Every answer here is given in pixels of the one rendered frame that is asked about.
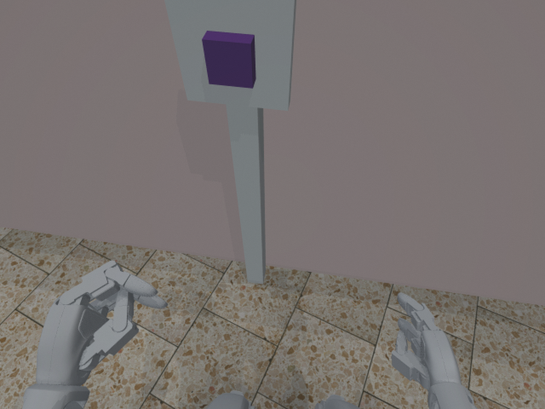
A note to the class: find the robot right forearm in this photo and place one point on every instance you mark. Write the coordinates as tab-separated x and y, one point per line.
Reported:
447	395

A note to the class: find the button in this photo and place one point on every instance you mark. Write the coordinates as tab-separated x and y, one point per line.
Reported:
230	58

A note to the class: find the robot right shin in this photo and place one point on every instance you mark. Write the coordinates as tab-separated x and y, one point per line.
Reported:
338	397

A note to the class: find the left robot hand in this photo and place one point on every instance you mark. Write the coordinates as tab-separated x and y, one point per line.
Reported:
64	355

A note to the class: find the right robot hand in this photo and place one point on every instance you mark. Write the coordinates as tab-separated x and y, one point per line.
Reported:
437	362

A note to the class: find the robot left forearm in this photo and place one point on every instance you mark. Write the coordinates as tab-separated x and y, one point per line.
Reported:
55	396

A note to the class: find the panel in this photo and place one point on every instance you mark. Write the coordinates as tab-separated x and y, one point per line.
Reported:
273	24

